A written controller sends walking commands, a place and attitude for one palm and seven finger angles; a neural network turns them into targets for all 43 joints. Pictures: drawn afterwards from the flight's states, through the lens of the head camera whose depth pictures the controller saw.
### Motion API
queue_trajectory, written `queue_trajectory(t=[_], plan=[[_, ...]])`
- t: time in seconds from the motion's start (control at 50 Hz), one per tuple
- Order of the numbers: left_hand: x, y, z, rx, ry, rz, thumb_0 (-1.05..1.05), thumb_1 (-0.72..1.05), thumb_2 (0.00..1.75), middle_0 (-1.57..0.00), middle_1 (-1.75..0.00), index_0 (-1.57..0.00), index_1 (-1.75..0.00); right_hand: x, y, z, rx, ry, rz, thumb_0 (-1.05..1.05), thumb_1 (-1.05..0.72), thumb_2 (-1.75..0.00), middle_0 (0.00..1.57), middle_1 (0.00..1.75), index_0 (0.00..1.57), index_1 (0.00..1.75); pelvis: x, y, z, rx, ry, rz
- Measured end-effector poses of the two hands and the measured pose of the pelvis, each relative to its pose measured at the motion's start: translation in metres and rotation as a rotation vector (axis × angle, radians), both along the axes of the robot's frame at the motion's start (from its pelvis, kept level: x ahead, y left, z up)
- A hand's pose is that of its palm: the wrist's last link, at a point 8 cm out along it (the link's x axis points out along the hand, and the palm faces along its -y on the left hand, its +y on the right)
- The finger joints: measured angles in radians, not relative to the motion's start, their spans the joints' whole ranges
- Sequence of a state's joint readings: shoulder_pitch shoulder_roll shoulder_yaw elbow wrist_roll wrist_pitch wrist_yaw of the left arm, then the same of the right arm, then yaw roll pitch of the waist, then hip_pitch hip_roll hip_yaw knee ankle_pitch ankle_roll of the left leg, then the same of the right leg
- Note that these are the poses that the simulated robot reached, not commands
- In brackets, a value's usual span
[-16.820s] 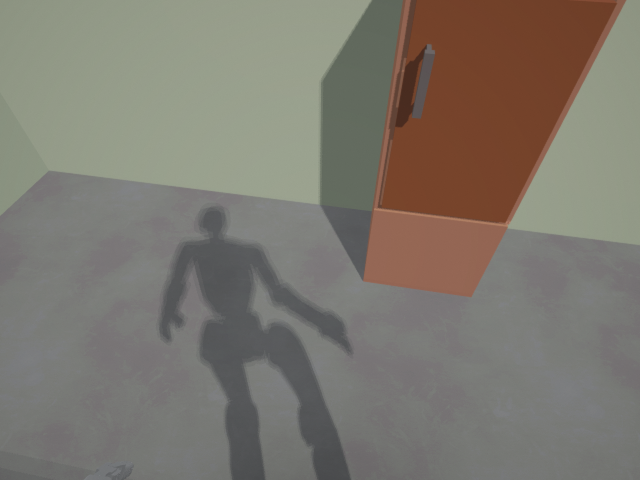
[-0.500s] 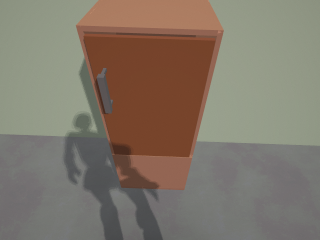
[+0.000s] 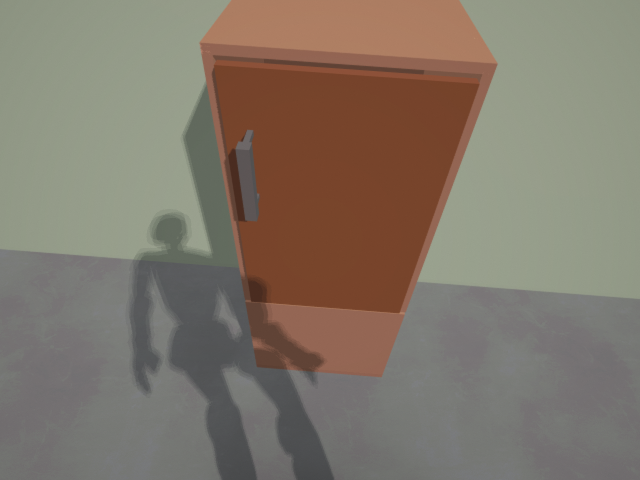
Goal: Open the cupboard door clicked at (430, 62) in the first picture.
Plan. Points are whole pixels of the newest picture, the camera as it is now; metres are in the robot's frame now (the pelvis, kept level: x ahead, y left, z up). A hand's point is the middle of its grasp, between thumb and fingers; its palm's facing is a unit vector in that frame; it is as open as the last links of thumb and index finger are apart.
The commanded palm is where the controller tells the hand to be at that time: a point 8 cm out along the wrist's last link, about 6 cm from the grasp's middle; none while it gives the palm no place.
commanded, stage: come to a stop and stand still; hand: left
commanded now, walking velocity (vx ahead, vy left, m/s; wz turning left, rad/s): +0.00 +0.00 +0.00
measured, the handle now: (250, 176) +0.56 +0.16 +0.07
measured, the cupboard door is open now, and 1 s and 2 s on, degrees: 0 0 0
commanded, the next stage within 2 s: look again from close up in 0.06 s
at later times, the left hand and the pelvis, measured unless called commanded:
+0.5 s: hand out of the picture +0.04 +0.22 -0.17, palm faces -0.02 -0.96 -0.27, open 7.3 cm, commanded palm none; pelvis +0.01 +0.00 +0.00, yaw +0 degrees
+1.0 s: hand (162, 395) +0.21 +0.21 -0.01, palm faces +0.17 -0.98 -0.10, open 7.9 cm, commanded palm +0.13 +0.27 -0.05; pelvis +0.00 -0.03 -0.04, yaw +0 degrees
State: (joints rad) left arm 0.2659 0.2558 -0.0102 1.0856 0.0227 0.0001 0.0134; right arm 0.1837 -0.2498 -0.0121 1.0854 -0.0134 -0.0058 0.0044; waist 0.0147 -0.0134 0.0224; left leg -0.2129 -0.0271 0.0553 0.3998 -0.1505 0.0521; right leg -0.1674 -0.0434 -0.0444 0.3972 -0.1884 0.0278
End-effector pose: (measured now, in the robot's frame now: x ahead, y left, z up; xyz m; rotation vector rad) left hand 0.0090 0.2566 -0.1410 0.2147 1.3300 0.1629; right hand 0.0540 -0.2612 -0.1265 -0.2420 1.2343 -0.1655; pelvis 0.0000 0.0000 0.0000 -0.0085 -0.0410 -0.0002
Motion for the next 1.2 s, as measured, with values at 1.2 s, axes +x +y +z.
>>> queue_trajectory(t=[1.2], plan=[[0.129, 0.009, 0.093, -0.128, -1.275, -0.101, 0.01, 0.54, 0.74, -0.23, -0.53, -0.23, -0.53, 0.153, -0.024, 0.0, -0.05, -0.689, 0.203, 0.01, -0.9, -0.89, 0.2, 0.3, 0.21, 0.3, 0.004, -0.044, -0.086, -0.028, 0.233, 0.02]])
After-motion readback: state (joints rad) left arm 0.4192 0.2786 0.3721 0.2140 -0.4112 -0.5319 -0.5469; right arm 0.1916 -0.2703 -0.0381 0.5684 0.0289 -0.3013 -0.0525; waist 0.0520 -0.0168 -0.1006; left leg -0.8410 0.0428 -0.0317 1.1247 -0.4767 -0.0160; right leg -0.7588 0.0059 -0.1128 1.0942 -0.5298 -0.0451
